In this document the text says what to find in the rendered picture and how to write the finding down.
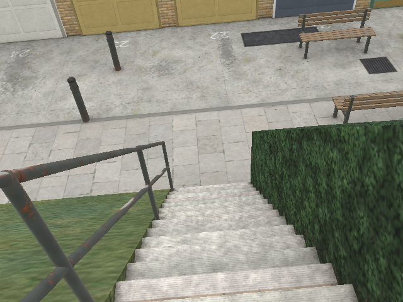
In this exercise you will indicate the stairs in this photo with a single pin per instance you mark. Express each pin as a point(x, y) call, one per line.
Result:
point(225, 243)

